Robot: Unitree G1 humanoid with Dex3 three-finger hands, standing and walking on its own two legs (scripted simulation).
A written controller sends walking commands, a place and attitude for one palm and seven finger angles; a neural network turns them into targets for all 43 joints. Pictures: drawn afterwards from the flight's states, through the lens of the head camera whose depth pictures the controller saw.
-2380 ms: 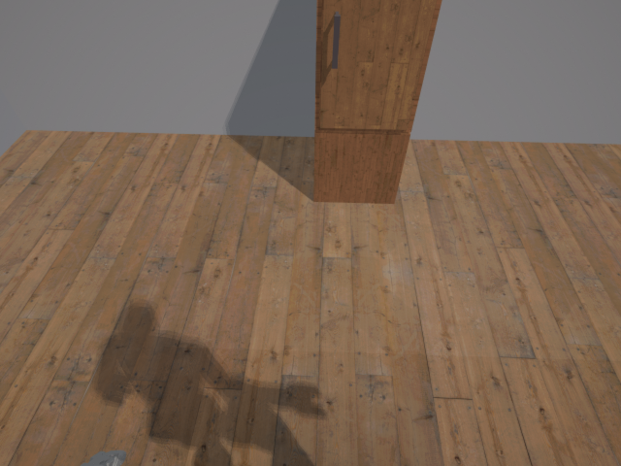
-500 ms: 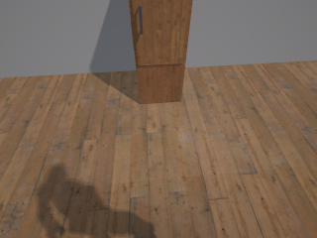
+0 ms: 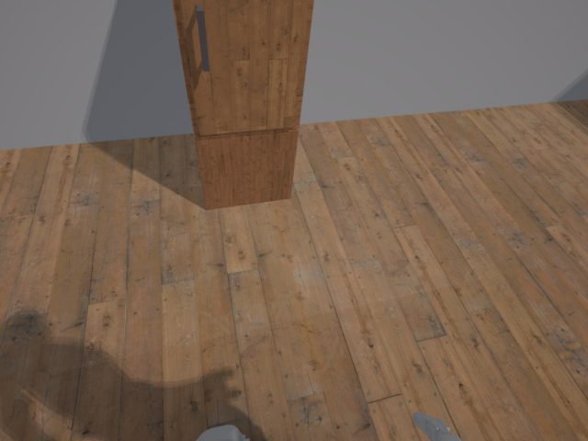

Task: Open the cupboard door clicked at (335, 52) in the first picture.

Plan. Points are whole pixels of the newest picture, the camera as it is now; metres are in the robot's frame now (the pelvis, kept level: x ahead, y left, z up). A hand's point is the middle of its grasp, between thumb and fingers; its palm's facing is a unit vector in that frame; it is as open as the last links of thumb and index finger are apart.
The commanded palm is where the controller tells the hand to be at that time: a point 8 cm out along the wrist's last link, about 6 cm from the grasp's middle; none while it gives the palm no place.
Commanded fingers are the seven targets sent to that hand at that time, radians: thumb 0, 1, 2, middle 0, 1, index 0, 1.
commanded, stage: walk to a spot facing it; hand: left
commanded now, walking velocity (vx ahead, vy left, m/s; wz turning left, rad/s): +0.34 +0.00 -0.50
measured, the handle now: (202, 38) +1.05 +0.36 +0.01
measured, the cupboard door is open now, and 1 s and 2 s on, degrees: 0 0 0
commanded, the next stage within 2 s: turn to face it in 0.56 s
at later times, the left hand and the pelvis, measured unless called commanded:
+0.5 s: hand (260, 288) +0.40 +0.10 -0.15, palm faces -0.35 -0.92 -0.15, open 7.4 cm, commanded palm none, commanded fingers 0.00 0.90 0.90 -0.20 -0.30 -0.20 -0.30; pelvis +0.20 -0.02 +0.00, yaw -15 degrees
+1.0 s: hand (247, 260) +0.47 +0.14 -0.17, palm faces -0.21 -0.96 -0.18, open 7.3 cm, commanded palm none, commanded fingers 0.00 0.90 0.90 -0.20 -0.30 -0.20 -0.30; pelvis +0.37 -0.03 +0.01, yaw -17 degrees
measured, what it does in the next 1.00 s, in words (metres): walks ahead, turning right: right foot, then left foot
